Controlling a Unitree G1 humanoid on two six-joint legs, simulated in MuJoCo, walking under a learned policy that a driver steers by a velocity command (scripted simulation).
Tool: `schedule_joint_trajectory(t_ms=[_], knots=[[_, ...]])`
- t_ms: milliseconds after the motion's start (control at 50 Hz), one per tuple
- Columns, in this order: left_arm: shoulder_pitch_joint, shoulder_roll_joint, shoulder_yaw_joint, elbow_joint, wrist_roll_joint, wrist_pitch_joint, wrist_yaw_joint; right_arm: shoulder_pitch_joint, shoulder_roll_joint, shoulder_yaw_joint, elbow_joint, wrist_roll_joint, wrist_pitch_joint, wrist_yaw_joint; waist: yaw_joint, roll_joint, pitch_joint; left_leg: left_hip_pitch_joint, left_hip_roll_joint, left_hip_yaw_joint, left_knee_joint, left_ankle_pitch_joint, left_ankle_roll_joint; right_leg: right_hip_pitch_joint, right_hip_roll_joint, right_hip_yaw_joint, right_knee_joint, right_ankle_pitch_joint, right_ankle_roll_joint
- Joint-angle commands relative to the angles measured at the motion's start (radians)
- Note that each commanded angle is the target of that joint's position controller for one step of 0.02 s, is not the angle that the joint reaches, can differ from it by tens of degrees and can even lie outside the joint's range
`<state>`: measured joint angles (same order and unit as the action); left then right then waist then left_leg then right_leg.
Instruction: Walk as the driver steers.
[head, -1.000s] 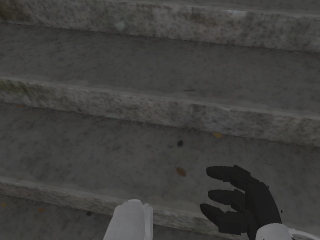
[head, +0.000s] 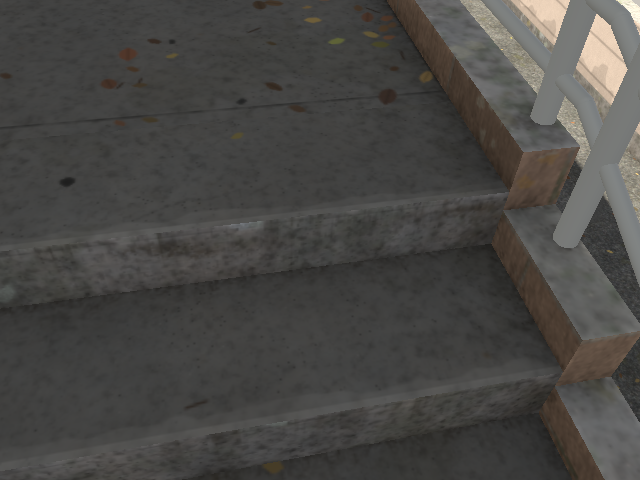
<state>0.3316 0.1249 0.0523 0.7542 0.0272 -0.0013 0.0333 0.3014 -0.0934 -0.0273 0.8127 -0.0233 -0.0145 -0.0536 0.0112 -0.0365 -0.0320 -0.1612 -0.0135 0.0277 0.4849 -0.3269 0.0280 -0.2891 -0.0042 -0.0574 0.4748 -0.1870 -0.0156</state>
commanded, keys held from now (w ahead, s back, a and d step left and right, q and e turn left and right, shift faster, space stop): no key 0.32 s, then w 0.68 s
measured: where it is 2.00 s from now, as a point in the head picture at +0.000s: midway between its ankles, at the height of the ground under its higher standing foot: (383, 337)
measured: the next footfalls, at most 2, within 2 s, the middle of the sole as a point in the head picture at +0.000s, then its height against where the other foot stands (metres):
right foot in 0.82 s outside the picture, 0.15 m higher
left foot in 1.62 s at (342, 352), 0.15 m higher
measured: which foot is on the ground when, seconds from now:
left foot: down 0.00-0.84, up 0.86-1.00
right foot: down 0.00-0.38, up 0.40-0.80, down 0.82-1.00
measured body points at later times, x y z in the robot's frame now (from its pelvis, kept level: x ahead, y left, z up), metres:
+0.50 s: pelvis +0.02 +0.02 +0.00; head +0.01 +0.01 +0.45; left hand +0.05 +0.25 -0.14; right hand +0.00 -0.21 -0.15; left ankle -0.04 +0.10 -0.74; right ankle +0.01 -0.09 -0.69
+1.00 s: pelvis +0.25 -0.14 +0.07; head +0.30 -0.14 +0.52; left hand +0.38 +0.10 -0.04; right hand +0.39 -0.40 -0.04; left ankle +0.16 +0.00 -0.45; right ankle +0.35 -0.22 -0.59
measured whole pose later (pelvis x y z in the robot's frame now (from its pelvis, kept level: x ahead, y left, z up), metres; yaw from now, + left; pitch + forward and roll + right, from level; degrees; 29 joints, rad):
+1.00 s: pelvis +0.25 -0.14 +0.07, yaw +1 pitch +3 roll -1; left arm 0.16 0.18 0.05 0.75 0.02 -0.02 0.06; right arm 0.15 -0.25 -0.10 0.72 -0.06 -0.03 -0.03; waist -0.02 0.04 0.07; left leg -0.69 -0.02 -0.09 1.74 -0.20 0.01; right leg -0.72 -0.03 -0.18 1.03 -0.36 -0.10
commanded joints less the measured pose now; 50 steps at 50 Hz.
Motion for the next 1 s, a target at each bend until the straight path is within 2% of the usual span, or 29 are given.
schedule_joint_trajectory(t_ms=[20,140,320,360,400,440,480,520,560,620,640,660,680,700,720,740,760,780,800,820,840,860,880,900,920,940,960,980,1000], knots=[[0.027,0.067,0.022,-0.021,0.006,-0.016,0.0,0.011,-0.085,-0.016,-0.051,0.002,-0.028,-0.008,-0.005,0.123,0.06,-0.091,0.098,-0.103,-0.164,0.135,0.025,0.065,-0.076,0.076,-0.079,0.055,-0.016],[0.064,0.05,0.014,0.046,-0.005,-0.01,0.017,0.079,-0.072,-0.016,-0.014,0.006,-0.028,-0.01,-0.012,0.043,0.072,-0.07,0.105,-0.105,-0.166,0.171,0.037,0.074,-0.078,0.063,-0.089,0.036,-0.011],[0.111,0.047,-0.004,0.11,0.0,-0.002,0.025,0.131,-0.069,-0.008,0.036,0.015,-0.015,-0.007,-0.011,0.041,0.107,-0.039,0.094,-0.106,-0.185,0.24,0.043,0.069,-0.098,0.065,-0.105,0.059,-0.007],[0.113,0.063,0.001,0.117,-0.002,0.0,0.023,0.156,-0.097,-0.017,0.046,0.012,-0.007,-0.005,-0.019,0.07,0.099,-0.036,0.084,-0.126,-0.214,0.004,0.07,0.05,-0.067,0.035,-0.065,-0.082,-0.014],[0.058,0.085,0.008,0.089,0.0,0.001,0.019,0.183,-0.165,-0.043,0.04,0.008,0.002,0.0,-0.053,0.129,0.157,-0.041,0.139,-0.237,-0.271,-0.33,0.142,-0.093,-0.013,-0.032,0.087,-0.238,-0.029],[-0.023,0.07,0.004,0.045,0.005,-0.002,0.01,0.219,-0.207,-0.06,0.046,0.015,0.005,0.006,-0.093,0.2,0.226,-0.074,0.275,-0.427,-0.378,-0.527,0.239,-0.239,-0.029,-0.044,0.322,-0.221,-0.035],[-0.091,0.098,0.02,0.005,0.008,-0.013,-0.003,0.22,-0.208,-0.062,0.062,0.003,-0.017,0.003,-0.095,0.192,0.255,0.002,0.347,-0.516,-0.413,-0.46,0.326,-0.467,-0.067,0.014,0.617,-0.26,-0.032],[-0.104,0.105,0.028,-0.004,0.011,-0.036,-0.02,0.243,-0.191,-0.055,0.091,-0.007,-0.038,0.001,-0.072,0.098,0.212,0.137,0.342,-0.473,-0.385,-0.309,0.328,-0.623,-0.072,0.047,0.841,-0.246,-0.031],[-0.152,0.09,0.028,-0.035,0.002,-0.05,-0.028,0.291,-0.205,-0.057,0.118,-0.024,-0.066,-0.003,-0.079,0.111,0.162,0.294,0.339,-0.433,-0.352,-0.141,0.329,-0.849,-0.065,0.068,1.195,-0.284,-0.041],[-0.31,0.028,-0.003,-0.137,-0.004,-0.047,-0.02,0.326,-0.197,-0.051,0.157,-0.039,-0.105,0.003,-0.089,0.096,0.173,0.386,0.381,-0.387,-0.323,0.024,0.298,-1.197,-0.079,0.129,1.563,-0.456,-0.06],[-0.373,0.004,-0.022,-0.19,-0.001,-0.043,-0.013,0.329,-0.197,-0.049,0.166,-0.038,-0.11,0.007,-0.084,0.088,0.186,0.392,0.393,-0.351,-0.327,0.014,0.263,-1.283,-0.097,0.154,1.579,-0.517,-0.082],[-0.436,0.012,-0.034,-0.236,0.0,-0.048,-0.008,0.301,-0.193,-0.045,0.171,-0.039,-0.114,0.01,-0.078,0.064,0.212,0.356,0.388,-0.299,-0.364,-0.04,0.224,-1.312,-0.124,0.138,1.502,-0.53,-0.1],[-0.529,0.005,-0.046,-0.289,0.006,-0.05,0.0,0.306,-0.21,-0.05,0.186,-0.031,-0.116,0.02,-0.104,0.07,0.231,0.321,0.38,-0.272,-0.4,-0.057,0.213,-1.358,-0.12,0.106,1.52,-0.575,-0.112],[-0.568,-0.001,-0.057,-0.327,0.005,-0.05,0.006,0.272,-0.213,-0.041,0.197,-0.018,-0.122,0.014,-0.083,0.091,0.281,0.254,0.371,-0.224,-0.448,-0.04,0.191,-1.347,-0.152,0.092,1.417,-0.604,-0.111],[-0.59,-0.005,-0.077,-0.364,0.001,-0.042,0.001,0.281,-0.203,-0.034,0.226,0.005,-0.116,0.011,-0.081,0.138,0.269,0.161,0.321,-0.134,-0.558,-0.014,0.172,-1.22,-0.173,0.032,1.245,-0.592,-0.112],[-0.594,-0.023,-0.09,-0.399,-0.025,-0.038,-0.006,0.302,-0.177,-0.023,0.261,0.033,-0.116,0.006,-0.073,0.178,0.275,0.009,0.287,-0.089,-0.64,0.062,0.175,-1.035,-0.183,0.019,1.149,-0.522,-0.135],[-0.446,-0.035,-0.101,-0.374,-0.042,-0.024,-0.029,0.191,-0.179,-0.013,0.221,0.067,-0.097,0.012,0.013,0.09,0.161,-0.245,0.237,-0.003,-0.717,0.183,0.18,-0.509,-0.165,-0.065,0.861,-0.2,-0.167],[-0.29,0.012,-0.067,-0.293,-0.053,-0.015,-0.038,0.159,-0.226,-0.02,0.163,0.079,-0.093,0.029,0.033,0.022,0.014,-0.333,0.178,0.025,-0.572,0.63,0.215,-0.131,-0.059,-0.165,0.829,-0.078,-0.149],[-0.036,0.065,-0.027,-0.199,-0.038,-0.014,-0.041,0.114,-0.367,-0.051,0.12,0.062,-0.097,0.052,0.169,0.087,-0.227,-0.25,0.205,0.039,-0.265,1.207,0.185,0.18,0.021,-0.145,0.792,-0.089,-0.147],[0.174,0.138,0.003,-0.128,-0.015,-0.001,-0.034,0.104,-0.455,-0.085,0.118,0.072,-0.103,0.069,0.279,0.138,-0.39,-0.096,0.204,0.013,0.048,1.373,0.124,0.282,0.049,-0.063,0.633,-0.154,-0.154],[0.255,0.266,0.038,-0.062,-0.008,-0.008,-0.031,0.13,-0.409,-0.077,0.11,0.091,-0.118,0.094,0.275,0.028,-0.475,-0.156,0.134,-0.054,0.355,1.058,0.055,0.4,-0.025,0.195,0.419,-0.25,-0.163],[0.217,0.434,0.081,-0.03,-0.007,-0.024,0.001,0.144,-0.227,-0.059,0.014,0.068,-0.117,0.101,0.166,-0.398,-0.44,-0.35,-0.122,-0.094,0.859,0.097,-0.023,0.313,-0.365,0.763,-0.034,-0.092,-0.156],[0.036,0.394,0.067,-0.107,-0.044,-0.034,0.021,0.103,-0.16,-0.059,-0.023,0.006,-0.101,0.084,0.091,-0.354,-0.388,-0.353,-0.104,-0.247,1.243,-0.026,-0.049,0.148,-0.381,0.761,-0.041,0.358,-0.215],[-0.076,0.306,0.049,-0.105,-0.025,-0.04,0.016,0.109,-0.154,-0.063,-0.037,-0.018,-0.089,0.083,0.026,-0.23,-0.378,-0.459,-0.049,-0.237,1.309,0.073,-0.032,0.122,-0.357,0.658,0.046,0.122,-0.241],[-0.175,0.209,0.044,-0.12,-0.027,-0.043,0.036,0.079,-0.146,-0.07,-0.059,-0.044,-0.055,0.052,-0.019,-0.068,-0.246,-0.543,0.003,-0.149,1.276,0.161,-0.03,0.038,-0.32,0.541,0.066,-0.032,-0.213],[-0.213,0.137,0.025,-0.107,-0.025,-0.039,0.045,0.037,-0.126,-0.063,-0.086,-0.066,-0.022,0.034,-0.046,-0.05,-0.141,-0.605,0.003,-0.119,1.311,0.184,-0.018,-0.085,-0.278,0.474,0.089,-0.172,-0.205],[-0.229,0.11,0.015,-0.096,-0.002,-0.032,0.054,0.038,-0.109,-0.055,-0.115,-0.063,0.006,0.019,-0.071,-0.017,-0.09,-0.627,0.003,-0.115,1.388,0.152,-0.012,-0.159,-0.239,0.406,0.073,-0.286,-0.196],[-0.24,0.102,0.013,-0.084,0.009,-0.031,0.045,0.057,-0.099,-0.055,-0.124,-0.048,0.016,0.005,-0.092,-0.066,-0.044,-0.657,-0.011,-0.111,1.427,0.096,-0.014,-0.217,-0.239,0.377,0.024,-0.308,-0.21],[-0.218,0.119,0.005,-0.047,0.001,-0.037,0.025,0.07,-0.09,-0.046,-0.14,-0.055,0.029,-0.002,-0.13,-0.034,-0.003,-0.675,0.007,-0.148,1.41,0.111,-0.03,-0.263,-0.263,0.394,-0.02,-0.209,-0.192]])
